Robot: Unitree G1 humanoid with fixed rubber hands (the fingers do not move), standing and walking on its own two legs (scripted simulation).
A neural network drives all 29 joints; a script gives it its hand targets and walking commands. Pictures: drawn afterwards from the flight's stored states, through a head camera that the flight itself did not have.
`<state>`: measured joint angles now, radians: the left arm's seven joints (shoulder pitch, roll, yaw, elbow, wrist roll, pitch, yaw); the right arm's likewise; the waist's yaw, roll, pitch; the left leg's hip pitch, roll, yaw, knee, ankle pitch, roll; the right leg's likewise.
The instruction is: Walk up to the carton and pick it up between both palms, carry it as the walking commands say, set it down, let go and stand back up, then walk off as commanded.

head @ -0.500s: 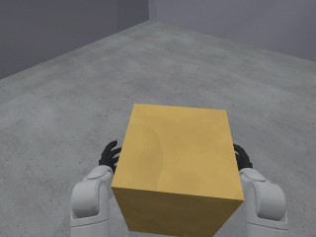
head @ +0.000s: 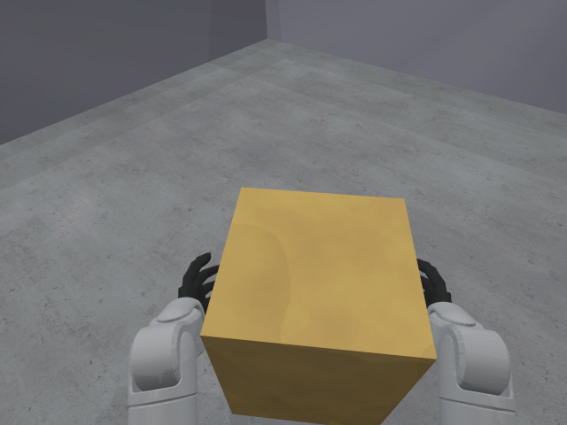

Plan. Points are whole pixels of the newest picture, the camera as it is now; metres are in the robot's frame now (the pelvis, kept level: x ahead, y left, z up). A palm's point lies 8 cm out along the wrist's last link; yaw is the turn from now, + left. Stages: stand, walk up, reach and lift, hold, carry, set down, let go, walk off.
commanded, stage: carry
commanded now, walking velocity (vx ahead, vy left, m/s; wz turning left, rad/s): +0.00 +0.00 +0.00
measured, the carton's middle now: (311, 314) +0.29 +0.00 +0.02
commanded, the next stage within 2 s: none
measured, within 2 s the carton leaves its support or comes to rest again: neither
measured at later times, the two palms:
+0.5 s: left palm (192, 306) +0.27 +0.17 +0.07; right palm (429, 313) +0.27 -0.15 +0.06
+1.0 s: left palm (298, 302) +0.29 +0.02 +0.04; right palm (555, 377) +0.20 -0.28 +0.05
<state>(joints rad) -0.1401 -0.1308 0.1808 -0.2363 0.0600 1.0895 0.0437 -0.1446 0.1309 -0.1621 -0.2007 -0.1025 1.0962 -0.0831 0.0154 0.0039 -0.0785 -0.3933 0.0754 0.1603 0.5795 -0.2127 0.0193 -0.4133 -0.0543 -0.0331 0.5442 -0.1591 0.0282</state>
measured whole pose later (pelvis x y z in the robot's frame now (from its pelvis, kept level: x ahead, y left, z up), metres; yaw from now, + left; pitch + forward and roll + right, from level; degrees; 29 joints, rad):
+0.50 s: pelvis +0.01 +0.01 +0.00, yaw -1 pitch +2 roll +0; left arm -0.11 -0.13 0.16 -0.26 0.05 1.04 0.05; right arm -0.12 0.13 -0.15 -0.22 -0.09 1.05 -0.09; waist 0.02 0.00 -0.06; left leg -0.40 0.07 0.17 0.59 -0.23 0.03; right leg -0.42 -0.06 -0.02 0.55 -0.17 0.04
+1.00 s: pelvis -0.01 -0.05 -0.02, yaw -15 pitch +6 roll -1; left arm -0.12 -0.13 0.12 -0.42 0.05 1.15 0.06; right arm -0.08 0.13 -0.15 -0.41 -0.06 1.14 -0.10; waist -0.02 -0.05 -0.03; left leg -0.46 0.07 0.13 0.78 -0.39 -0.02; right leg -0.59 0.06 -0.05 0.75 -0.25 -0.05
